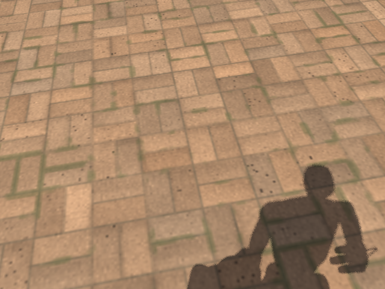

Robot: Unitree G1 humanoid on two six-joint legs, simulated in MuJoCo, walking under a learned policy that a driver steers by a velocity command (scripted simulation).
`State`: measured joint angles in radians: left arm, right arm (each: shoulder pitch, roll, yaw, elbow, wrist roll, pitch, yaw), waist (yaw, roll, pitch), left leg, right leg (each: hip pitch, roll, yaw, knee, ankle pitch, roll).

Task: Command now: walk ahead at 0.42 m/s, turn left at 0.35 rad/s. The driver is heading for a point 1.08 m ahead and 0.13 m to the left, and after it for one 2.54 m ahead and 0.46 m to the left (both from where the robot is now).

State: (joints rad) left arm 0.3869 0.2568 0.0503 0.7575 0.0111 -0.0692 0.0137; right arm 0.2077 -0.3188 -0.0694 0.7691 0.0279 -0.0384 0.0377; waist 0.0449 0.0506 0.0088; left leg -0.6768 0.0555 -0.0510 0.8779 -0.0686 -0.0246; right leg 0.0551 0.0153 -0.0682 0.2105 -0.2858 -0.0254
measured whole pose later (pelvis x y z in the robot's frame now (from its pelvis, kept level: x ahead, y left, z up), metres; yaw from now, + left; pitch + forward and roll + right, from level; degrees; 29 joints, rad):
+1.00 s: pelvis +0.58 +0.07 +0.00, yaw +5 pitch +2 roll +0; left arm 0.36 0.27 0.04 0.72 -0.01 -0.06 -0.01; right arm 0.13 -0.30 -0.03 0.68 -0.02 -0.09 0.01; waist 0.05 0.03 0.04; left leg -0.64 0.07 -0.09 0.81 -0.13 -0.05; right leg -0.17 0.11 0.11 0.33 -0.17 -0.09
